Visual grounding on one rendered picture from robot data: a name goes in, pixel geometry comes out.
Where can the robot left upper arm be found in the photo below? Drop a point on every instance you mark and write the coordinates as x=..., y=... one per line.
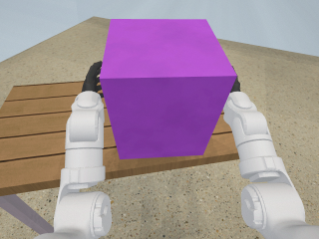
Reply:
x=82, y=215

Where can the robot right upper arm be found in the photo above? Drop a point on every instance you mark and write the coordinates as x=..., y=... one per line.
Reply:
x=275, y=210

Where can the table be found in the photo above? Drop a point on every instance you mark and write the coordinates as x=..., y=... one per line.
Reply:
x=33, y=121

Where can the carton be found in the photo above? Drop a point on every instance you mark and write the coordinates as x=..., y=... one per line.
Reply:
x=165, y=83

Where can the robot right hand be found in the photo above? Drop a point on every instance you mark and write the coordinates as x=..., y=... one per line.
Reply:
x=236, y=85

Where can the right robot forearm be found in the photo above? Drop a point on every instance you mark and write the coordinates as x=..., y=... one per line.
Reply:
x=258, y=159

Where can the robot left hand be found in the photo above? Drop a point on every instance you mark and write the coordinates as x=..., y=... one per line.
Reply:
x=91, y=80

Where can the left robot forearm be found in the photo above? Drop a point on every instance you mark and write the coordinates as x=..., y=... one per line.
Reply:
x=84, y=145

